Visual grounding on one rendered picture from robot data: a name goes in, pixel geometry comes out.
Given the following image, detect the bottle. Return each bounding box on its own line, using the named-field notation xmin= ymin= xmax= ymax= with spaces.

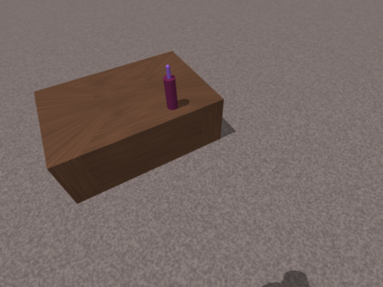
xmin=163 ymin=65 xmax=178 ymax=110

